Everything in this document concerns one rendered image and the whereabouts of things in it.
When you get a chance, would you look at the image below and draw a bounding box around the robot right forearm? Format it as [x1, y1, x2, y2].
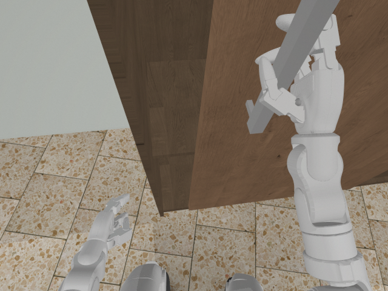
[287, 133, 373, 291]

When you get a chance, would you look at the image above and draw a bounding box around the left robot shin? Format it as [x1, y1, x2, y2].
[146, 261, 159, 266]

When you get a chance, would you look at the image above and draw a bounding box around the robot left forearm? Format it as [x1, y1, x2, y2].
[58, 239, 108, 291]

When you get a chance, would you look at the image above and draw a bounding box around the right robot hand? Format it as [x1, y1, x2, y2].
[255, 13, 344, 134]

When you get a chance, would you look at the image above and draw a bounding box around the right robot thigh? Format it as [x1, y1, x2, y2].
[226, 273, 264, 291]

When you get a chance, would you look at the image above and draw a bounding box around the left robot hand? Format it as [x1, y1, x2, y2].
[87, 193, 132, 250]

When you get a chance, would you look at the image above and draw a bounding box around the handle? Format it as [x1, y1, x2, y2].
[246, 0, 340, 134]

